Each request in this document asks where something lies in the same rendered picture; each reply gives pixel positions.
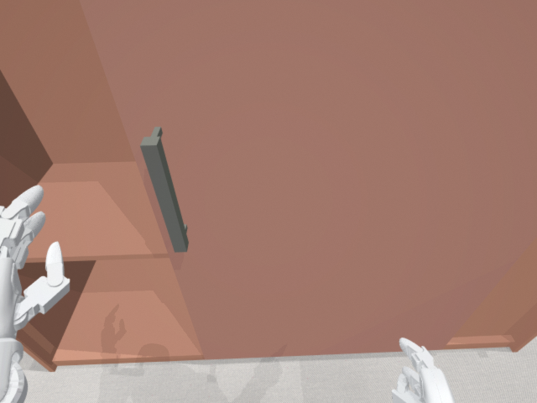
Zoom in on robot right hand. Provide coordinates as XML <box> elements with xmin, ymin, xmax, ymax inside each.
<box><xmin>392</xmin><ymin>338</ymin><xmax>456</xmax><ymax>403</ymax></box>

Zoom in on left robot forearm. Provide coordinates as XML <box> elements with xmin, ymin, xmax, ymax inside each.
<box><xmin>0</xmin><ymin>338</ymin><xmax>28</xmax><ymax>403</ymax></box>

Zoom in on wardrobe door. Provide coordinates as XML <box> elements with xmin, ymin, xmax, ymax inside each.
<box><xmin>453</xmin><ymin>237</ymin><xmax>537</xmax><ymax>338</ymax></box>
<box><xmin>80</xmin><ymin>0</ymin><xmax>537</xmax><ymax>360</ymax></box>

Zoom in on robot left hand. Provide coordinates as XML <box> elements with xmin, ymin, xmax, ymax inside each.
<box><xmin>0</xmin><ymin>185</ymin><xmax>70</xmax><ymax>340</ymax></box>

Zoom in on handle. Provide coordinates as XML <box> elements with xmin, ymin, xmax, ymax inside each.
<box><xmin>140</xmin><ymin>127</ymin><xmax>189</xmax><ymax>253</ymax></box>

